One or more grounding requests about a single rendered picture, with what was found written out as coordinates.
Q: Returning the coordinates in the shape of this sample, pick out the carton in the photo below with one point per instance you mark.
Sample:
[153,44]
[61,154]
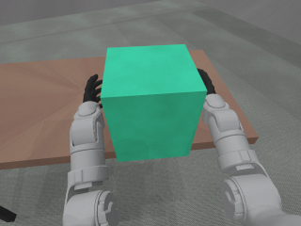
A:
[152,98]

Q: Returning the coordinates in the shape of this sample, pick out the right robot upper arm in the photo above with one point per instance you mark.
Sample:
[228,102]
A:
[253,200]

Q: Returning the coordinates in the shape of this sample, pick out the left robot forearm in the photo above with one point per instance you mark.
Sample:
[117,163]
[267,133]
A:
[88,167]

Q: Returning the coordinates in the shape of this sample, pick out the left robot hand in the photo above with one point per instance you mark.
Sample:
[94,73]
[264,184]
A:
[90,91]

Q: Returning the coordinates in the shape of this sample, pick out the right robot forearm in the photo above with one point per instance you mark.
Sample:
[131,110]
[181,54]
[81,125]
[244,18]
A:
[235,156]

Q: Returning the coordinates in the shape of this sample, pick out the left robot upper arm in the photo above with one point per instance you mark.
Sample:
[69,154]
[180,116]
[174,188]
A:
[95,208]

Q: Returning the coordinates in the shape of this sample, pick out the right robot hand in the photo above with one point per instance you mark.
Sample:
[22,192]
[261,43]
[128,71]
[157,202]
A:
[207,81]

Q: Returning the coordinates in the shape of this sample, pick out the table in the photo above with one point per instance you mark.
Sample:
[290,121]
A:
[38,100]

